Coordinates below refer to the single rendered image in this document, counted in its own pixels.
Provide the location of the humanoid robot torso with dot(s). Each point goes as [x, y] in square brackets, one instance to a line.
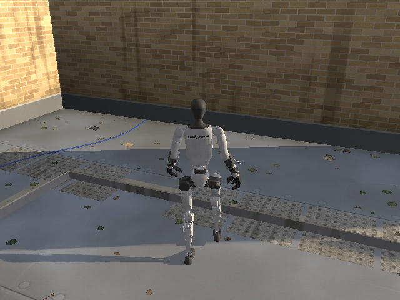
[199, 151]

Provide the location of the left robot upper arm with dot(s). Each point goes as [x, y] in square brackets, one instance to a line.
[176, 142]

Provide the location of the left robot forearm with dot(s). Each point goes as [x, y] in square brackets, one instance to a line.
[171, 162]

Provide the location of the right robot upper arm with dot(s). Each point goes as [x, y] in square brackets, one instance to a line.
[221, 140]

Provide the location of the right robot forearm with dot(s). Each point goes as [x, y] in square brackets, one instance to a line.
[231, 166]

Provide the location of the right robot foot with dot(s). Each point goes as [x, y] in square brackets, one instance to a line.
[217, 237]

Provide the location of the robot right hand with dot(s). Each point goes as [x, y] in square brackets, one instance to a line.
[236, 180]

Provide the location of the robot left hand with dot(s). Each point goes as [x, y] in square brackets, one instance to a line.
[170, 171]

